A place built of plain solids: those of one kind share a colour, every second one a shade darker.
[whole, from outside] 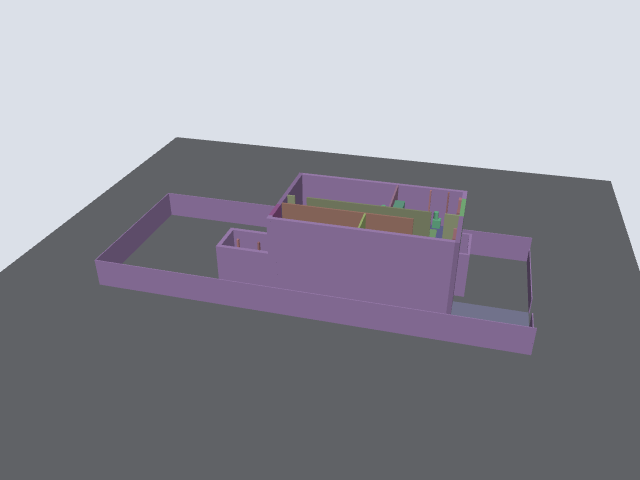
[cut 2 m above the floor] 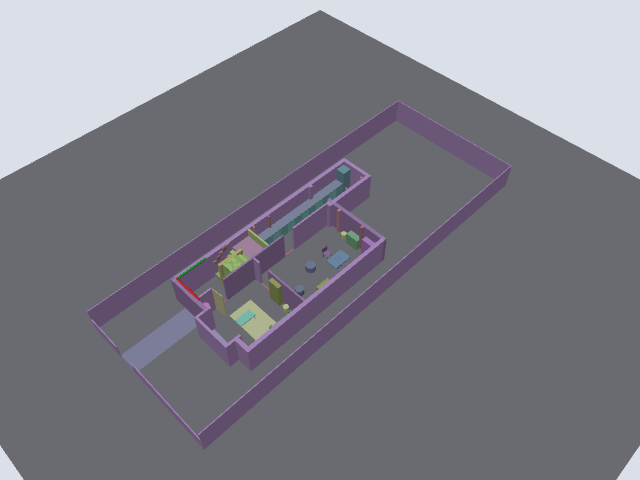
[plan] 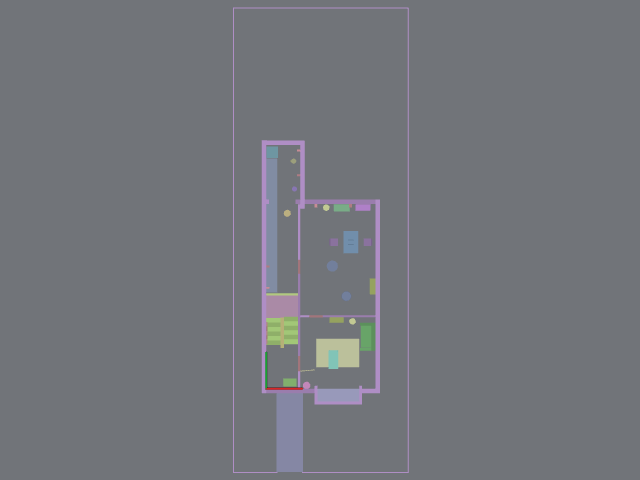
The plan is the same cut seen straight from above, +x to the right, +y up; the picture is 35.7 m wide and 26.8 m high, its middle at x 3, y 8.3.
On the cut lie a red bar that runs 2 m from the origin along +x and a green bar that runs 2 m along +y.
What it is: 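A detached two-storey house, 6.1 m wide inside and 10.3 m deep with a one-storey outshot of 3.3 m behind the kitchen; a hall 1.78 m wide with a dog-leg stair of 14 risers of 203 mm on goings of 251 mm; a front room and a back room; a bay window at the front; upstairs three bedrooms and a bathroom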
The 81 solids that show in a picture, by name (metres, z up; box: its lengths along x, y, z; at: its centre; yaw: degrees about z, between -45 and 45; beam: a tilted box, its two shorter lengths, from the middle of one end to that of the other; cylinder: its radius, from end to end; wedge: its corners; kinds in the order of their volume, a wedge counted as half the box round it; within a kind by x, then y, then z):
{
 "wall_1": {"box": [0.06, 25.99, 1.85], "at": [-1.83, 8.29, 0.88]},
 "wall_2": {"box": [2.5, 0.06, 1.05], "at": [-0.61, -4.68, 0.47]},
 "wall_3": {"box": [0.26, 10.82, 5.41], "at": [-0.13, 5.15, 2.65]},
 "wall_4": {"box": [0.26, 3.82, 3.06], "at": [-0.13, 11.95, 1.48]},
 "wall_5": {"box": [0.41, 0.26, 5.41], "at": [-0.05, 10.43, 2.65]},
 "wall_6": {"box": [2.41, 0.26, 3.06], "at": [0.95, 13.73, 1.48]},
 "wall_7": {"box": [3.12, 0.26, 5.41], "at": [1.3, -0.13, 2.65]},
 "wall_8": {"box": [0.12, 0.97, 2.76], "at": [1.84, 0.49, 1.33]},
 "wall_9": {"box": [0.12, 4.6, 2.76], "at": [1.84, 4.12, 1.33]},
 "wall_10": {"box": [0.12, 3.1, 2.76], "at": [1.84, 8.75, 1.33]},
 "wall_11": {"box": [0.26, 3.82, 3.06], "at": [2.02, 11.95, 1.48]},
 "wall_12": {"box": [0.5, 0.12, 2.76], "at": [2.14, 4.04, 1.33]},
 "wall_13": {"box": [0.16, 1.04, 3.01], "at": [2.78, -0.36, 1.45]},
 "wall_14": {"box": [9.82, 0.06, 1.85], "at": [3.05, 21.25, 0.88]},
 "wall_15": {"box": [4.73, 0.26, 5.41], "at": [3.99, 10.43, 2.65]},
 "wall_16": {"box": [2.65, 0.16, 3.01], "at": [4.02, -0.8, 1.45]},
 "wall_17": {"box": [2.94, 0.12, 2.76], "at": [4.63, 4.04, 1.33]},
 "wall_18": {"box": [5.96, 0.06, 1.05], "at": [4.98, -4.68, 0.47]},
 "wall_19": {"box": [0.16, 1.04, 3.01], "at": [5.27, -0.36, 1.45]},
 "wall_20": {"box": [1.17, 0.26, 5.41], "at": [5.77, -0.13, 2.65]},
 "wall_21": {"box": [0.26, 10.82, 5.41], "at": [6.23, 5.15, 2.65]},
 "wall_22": {"box": [0.06, 25.99, 1.85], "at": [7.93, 8.29, 0.88]},
 "tread_1": {"box": [0.79, 2.77, 0.22], "at": [0.39, 3.82, 0.09]},
 "tread_2": {"box": [0.79, 2.52, 0.43], "at": [0.39, 3.95, 0.19]},
 "tread_3": {"box": [0.79, 2.26, 0.63], "at": [0.39, 4.07, 0.3]},
 "tread_4": {"box": [0.79, 2.01, 0.83], "at": [0.39, 4.2, 0.4]},
 "tread_5": {"box": [0.79, 1.76, 1.04], "at": [0.39, 4.32, 0.5]},
 "tread_6": {"box": [0.79, 1.51, 1.24], "at": [0.39, 4.45, 0.6]},
 "tread_7": {"box": [0.79, 0.28, 2.67], "at": [1.38, 2.61, 1.31]},
 "tread_8": {"box": [0.79, 0.54, 2.46], "at": [1.38, 2.74, 1.21]},
 "tread_9": {"box": [0.79, 0.79, 2.26], "at": [1.38, 2.86, 1.11]},
 "tread_10": {"box": [0.79, 1.04, 2.05], "at": [1.38, 2.99, 1.01]},
 "tread_11": {"box": [0.79, 1.29, 1.85], "at": [1.38, 3.12, 0.91]},
 "tread_12": {"box": [0.79, 1.54, 1.65], "at": [1.38, 3.24, 0.8]},
 "upper_floor_rooms_1": {"box": [4.33, 10.31, 0.14], "at": [3.94, 5.15, 2.78]},
 "ground_1": {"box": [1.49, 4.39, 0.5], "at": [1.32, -2.45, -0.25]},
 "ground_2": {"box": [2.33, 0.72, 0.5], "at": [4.02, -0.36, -0.25]},
 "kitchen_unit_1": {"box": [0.6, 0.62, 0.91], "at": [0.3, 6.31, 0.41]},
 "kitchen_unit_2": {"box": [0.6, 0.62, 0.91], "at": [0.3, 6.93, 0.41]},
 "kitchen_unit_3": {"box": [0.6, 0.62, 0.91], "at": [0.3, 7.55, 0.41]},
 "kitchen_unit_4": {"box": [0.6, 0.62, 0.91], "at": [0.3, 8.18, 0.41]},
 "kitchen_unit_5": {"box": [0.6, 0.62, 0.91], "at": [0.3, 8.8, 0.41]},
 "kitchen_unit_6": {"box": [0.6, 0.62, 0.91], "at": [0.3, 9.42, 0.41]},
 "kitchen_unit_7": {"box": [0.6, 0.62, 0.91], "at": [0.3, 10.05, 0.41]},
 "kitchen_unit_8": {"box": [0.6, 0.62, 0.91], "at": [0.3, 10.67, 0.41]},
 "kitchen_unit_9": {"box": [0.6, 0.62, 0.91], "at": [0.3, 11.92, 0.41]},
 "kitchen_unit_10": {"box": [0.6, 0.62, 0.91], "at": [0.3, 12.54, 0.41]},
 "half_landing_1": {"box": [1.78, 1.26, 1.44], "at": [0.89, 4.57, 0.7]},
 "corridor_wall_1": {"box": [0.12, 0.82, 2.65], "at": [2.93, 0.41, 4.03]},
 "corridor_wall_2": {"box": [0.12, 7.51, 2.65], "at": [2.93, 5.33, 4.03]},
 "corridor_wall_3": {"box": [0.12, 0.48, 2.65], "at": [2.93, 10.06, 4.03]},
 "landing_wall_1": {"box": [0.12, 7.83, 2.65], "at": [1.84, 6.39, 4.03]},
 "wardrobe_bed_1": {"box": [1.51, 0.6, 2.05], "at": [4.23, 3.68, 3.82]},
 "front_wall_over_bay_1": {"box": [2.33, 0.26, 2.65], "at": [4.02, -0.13, 4.03]},
 "stair_spine_1": {"box": [0.2, 1.7, 3.9], "at": [0.89, 3.12, 1.9]},
 "landing_end_wall_1": {"box": [1.78, 0.12, 5.41], "at": [0.89, 5.26, 2.65]},
 "back_wall_over_outshot_1": {"box": [1.48, 0.26, 2.65], "at": [0.89, 10.43, 4.03]},
 "bedrooms_wall_1": {"box": [3.11, 0.12, 2.65], "at": [4.54, 4.04, 4.03]},
 "shelf_1": {"box": [0.8, 0.3, 1.78], "at": [3.93, 3.83, 0.84]},
 "shelf_2": {"box": [0.32, 0.9, 1.82], "at": [5.94, 5.7, 0.86]},
 "fridge_freezer_1": {"box": [0.65, 0.65, 1.85], "at": [0.33, 13.2, 0.88]},
 "sofa_1": {"box": [0.65, 1.24, 0.37], "at": [5.59, 2.9, 0.24]},
 "sofa_2": {"box": [0.24, 1.56, 0.83], "at": [5.98, 2.9, 0.36]},
 "slotfit_storage_1": {"box": [0.84, 0.36, 1.34], "at": [5.4, 10.11, 0.62]},
 "dresser_1": {"box": [0.9, 0.42, 0.92], "at": [4.21, 10.09, 0.41]},
 "clutter_clutter_back_1": {"cylinder": 0.31, "from": [3.69, 6.84, -0.05], "to": [3.69, 6.84, 0.44]},
 "clutter_clutter_back_2": {"cylinder": 0.25, "from": [4.48, 5.16, -0.05], "to": [4.48, 5.16, 0.43]},
 "laid_rug_front_room_1": {"box": [2.4, 1.6, 0.06], "at": [4.0, 1.99, -0.02]},
 "worktop_1": {"box": [0.62, 7.48, 0.04], "at": [0.31, 9.11, 0.88]},
 "laid_rug_bedroom_front_1": {"box": [1.91, 1.4, 0.06], "at": [4.54, 1.99, 2.83]},
 "curtains_curtains_1": {"box": [0.17, 0.19, 2.37], "at": [2.77, 10.21, 1.24]},
 "curtains_curtains_2": {"box": [0.17, 0.19, 2.37], "at": [4.7, 10.21, 1.24]},
 "nightstand_1": {"box": [0.43, 0.5, 0.6], "at": [5.89, 1.39, 3.1]},
 "meeting_table_1": {"box": [0.82, 1.25, 0.07], "at": [4.72, 8.18, 0.7]},
 "door_leaf_front_room_1": {"box": [0.82, 0.04, 2.05], "at": [2.3, 1.01, 0.97], "yaw": 5.5},
 "floor_lamp_1": {"cylinder": 0.21, "from": [2.25, 0.17, 1.25], "to": [2.25, 0.17, 1.55]},
 "coffee_table_1": {"box": [0.54, 1.05, 0.07], "at": [3.75, 1.62, 0.36]},
 "plant_pot_1": {"cylinder": 0.18, "from": [4.82, 3.76, 0.0], "to": [4.82, 3.76, 0.38]},
 "laid_doormat_1": {"box": [0.75, 0.45, 0.06], "at": [1.32, 0.35, -0.02]},
 "side_chair_1": {"box": [0.42, 0.42, 0.04], "at": [3.8, 8.18, 0.43]},
 "side_chair_2": {"box": [0.42, 0.42, 0.04], "at": [5.65, 8.18, 0.43]}
}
